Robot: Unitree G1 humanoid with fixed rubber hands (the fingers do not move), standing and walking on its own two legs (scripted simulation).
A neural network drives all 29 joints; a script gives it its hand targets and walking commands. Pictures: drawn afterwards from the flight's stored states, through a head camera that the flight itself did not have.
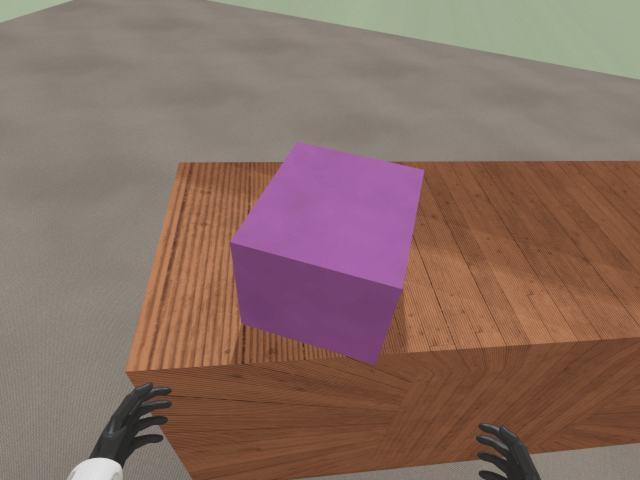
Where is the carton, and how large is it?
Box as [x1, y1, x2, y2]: [230, 142, 423, 364]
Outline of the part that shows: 296,142 230,241 241,323 375,364 402,288 423,170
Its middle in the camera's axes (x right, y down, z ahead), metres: +0.02 +0.02 +0.63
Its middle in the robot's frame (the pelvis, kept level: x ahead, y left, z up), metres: +0.47 -0.01 +0.01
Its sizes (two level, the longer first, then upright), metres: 0.259 0.222 0.190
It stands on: a pedestal, 0.69 m high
